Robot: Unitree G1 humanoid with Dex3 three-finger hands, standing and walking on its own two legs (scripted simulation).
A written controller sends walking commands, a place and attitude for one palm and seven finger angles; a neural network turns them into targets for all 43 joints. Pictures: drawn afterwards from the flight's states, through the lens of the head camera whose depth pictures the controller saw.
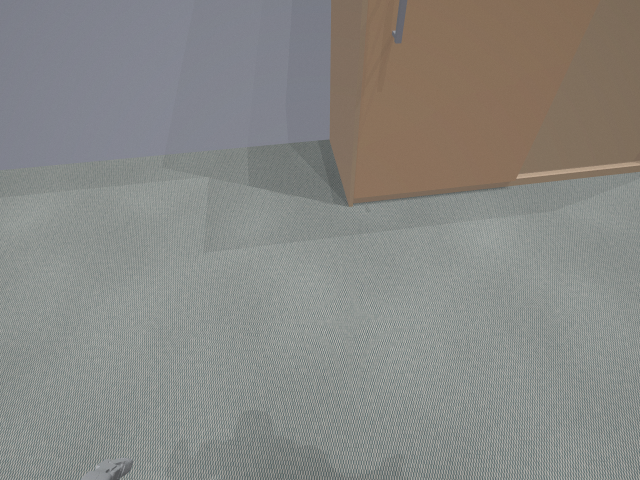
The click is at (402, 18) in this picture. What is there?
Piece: wardrobe's sliding door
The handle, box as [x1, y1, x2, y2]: [392, 0, 406, 43]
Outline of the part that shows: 406,0 399,0 396,30 392,31 392,35 395,38 394,41 396,43 401,41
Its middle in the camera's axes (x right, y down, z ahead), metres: +0.24 -0.72 +1.15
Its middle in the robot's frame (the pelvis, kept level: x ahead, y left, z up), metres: +1.37 -0.17 +0.10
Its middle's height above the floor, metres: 0.87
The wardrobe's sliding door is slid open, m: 0.00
